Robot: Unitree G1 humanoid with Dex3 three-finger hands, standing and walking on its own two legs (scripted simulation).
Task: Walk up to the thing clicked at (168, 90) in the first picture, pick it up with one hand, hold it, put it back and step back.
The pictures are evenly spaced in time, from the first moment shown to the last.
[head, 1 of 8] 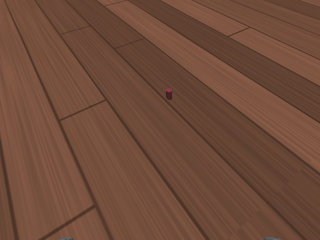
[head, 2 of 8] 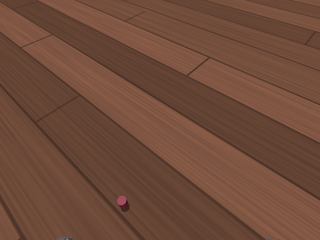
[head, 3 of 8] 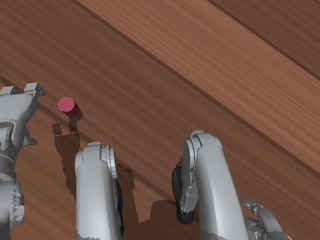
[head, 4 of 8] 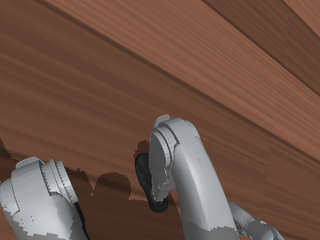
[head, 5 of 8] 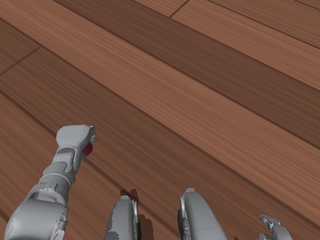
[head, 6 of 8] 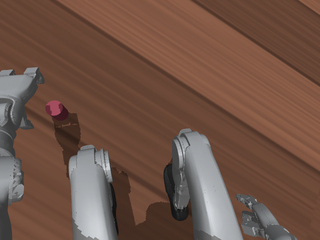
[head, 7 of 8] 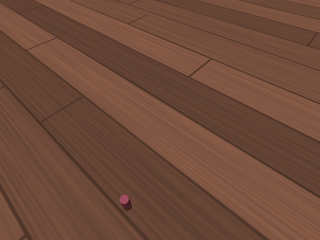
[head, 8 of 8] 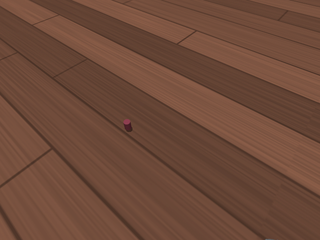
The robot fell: no
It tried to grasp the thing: yes
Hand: left
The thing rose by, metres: 0.69
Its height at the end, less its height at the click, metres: +0.00
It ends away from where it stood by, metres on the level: 0.00
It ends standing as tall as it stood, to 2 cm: yes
